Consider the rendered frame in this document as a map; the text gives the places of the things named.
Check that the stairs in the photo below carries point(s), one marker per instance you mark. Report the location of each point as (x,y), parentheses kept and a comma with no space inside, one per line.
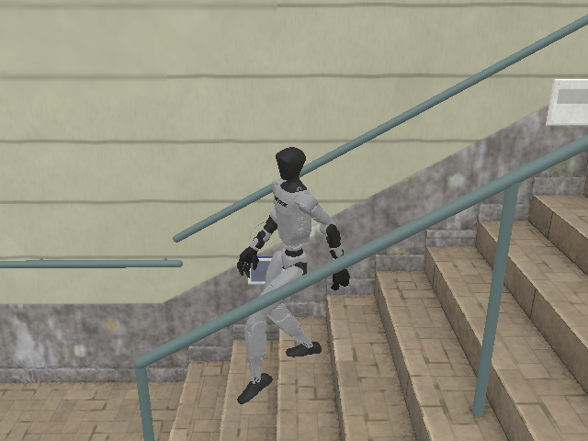
(402,364)

